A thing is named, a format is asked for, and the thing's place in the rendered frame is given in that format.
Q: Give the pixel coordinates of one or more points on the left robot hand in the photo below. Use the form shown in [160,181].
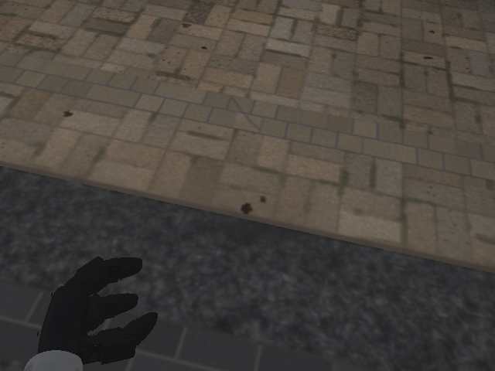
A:
[73,312]

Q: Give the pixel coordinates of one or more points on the left robot forearm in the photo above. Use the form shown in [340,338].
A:
[54,360]

